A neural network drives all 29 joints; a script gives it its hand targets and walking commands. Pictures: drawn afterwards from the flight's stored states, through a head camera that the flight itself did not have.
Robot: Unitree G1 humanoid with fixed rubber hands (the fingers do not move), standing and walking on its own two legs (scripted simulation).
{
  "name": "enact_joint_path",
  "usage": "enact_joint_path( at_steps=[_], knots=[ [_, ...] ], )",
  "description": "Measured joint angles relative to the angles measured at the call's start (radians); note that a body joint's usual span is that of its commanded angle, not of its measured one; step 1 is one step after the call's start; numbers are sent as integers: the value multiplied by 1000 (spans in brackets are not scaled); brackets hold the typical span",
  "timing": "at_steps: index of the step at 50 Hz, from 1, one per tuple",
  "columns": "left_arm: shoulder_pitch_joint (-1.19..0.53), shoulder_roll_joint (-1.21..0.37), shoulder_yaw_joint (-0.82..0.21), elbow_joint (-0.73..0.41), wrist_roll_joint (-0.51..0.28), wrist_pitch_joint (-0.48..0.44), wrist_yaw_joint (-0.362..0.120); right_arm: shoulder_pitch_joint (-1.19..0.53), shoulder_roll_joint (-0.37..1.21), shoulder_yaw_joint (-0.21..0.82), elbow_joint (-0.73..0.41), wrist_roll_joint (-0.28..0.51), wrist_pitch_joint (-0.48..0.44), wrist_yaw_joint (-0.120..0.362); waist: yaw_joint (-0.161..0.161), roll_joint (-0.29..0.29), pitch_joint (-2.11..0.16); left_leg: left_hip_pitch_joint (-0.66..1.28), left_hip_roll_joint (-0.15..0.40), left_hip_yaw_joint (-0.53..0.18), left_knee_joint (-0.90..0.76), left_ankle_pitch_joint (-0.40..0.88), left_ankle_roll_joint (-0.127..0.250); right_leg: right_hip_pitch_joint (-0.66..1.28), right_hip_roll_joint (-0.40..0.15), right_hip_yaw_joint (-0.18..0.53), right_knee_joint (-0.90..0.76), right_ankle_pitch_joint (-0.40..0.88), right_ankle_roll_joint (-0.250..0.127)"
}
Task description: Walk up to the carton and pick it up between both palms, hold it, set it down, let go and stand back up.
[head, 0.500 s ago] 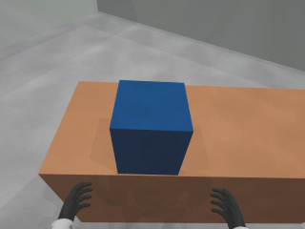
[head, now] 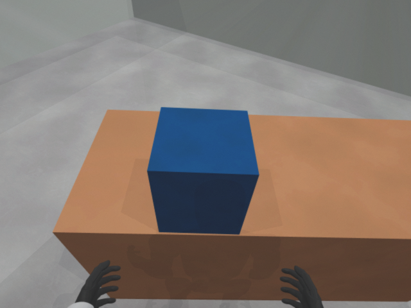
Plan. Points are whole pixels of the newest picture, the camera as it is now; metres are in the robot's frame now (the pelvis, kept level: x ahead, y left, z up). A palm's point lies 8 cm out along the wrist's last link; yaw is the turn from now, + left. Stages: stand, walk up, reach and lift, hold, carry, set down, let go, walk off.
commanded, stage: set down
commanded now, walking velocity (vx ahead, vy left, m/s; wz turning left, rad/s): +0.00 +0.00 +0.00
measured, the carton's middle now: (201, 173) +0.43 +0.02 -0.01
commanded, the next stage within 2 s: let go in 0.70 s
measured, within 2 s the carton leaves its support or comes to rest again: neither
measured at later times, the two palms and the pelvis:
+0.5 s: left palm out of the picture +0.15 +0.22 -0.09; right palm out of the picture +0.13 -0.21 -0.09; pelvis -0.02 +0.00 +0.00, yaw -1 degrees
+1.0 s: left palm out of the picture +0.14 +0.23 -0.08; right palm out of the picture +0.13 -0.22 -0.09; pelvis -0.02 +0.01 +0.00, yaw +0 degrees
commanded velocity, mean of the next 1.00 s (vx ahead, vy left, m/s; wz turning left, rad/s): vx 0.00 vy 0.00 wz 0.00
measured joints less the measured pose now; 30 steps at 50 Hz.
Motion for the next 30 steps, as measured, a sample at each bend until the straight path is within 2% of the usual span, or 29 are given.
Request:
enact_joint_path(
  at_steps=[16, 30],
  knots=[
    [-96, -14, -6, 45, 41, 187, 21, -73, 5, -36, 74, -43, 116, 6, -5, 2, 45, -22, -4, 11, 19, 11, 7, -31, -5, 6, 31, 7, 6],
    [-146, -24, -11, 44, 62, 269, 30, -137, -2, -60, 112, -69, 155, 32, -9, -4, 71, -17, -4, 21, 20, 20, 9, -36, -7, 11, 47, 12, 7]
  ],
)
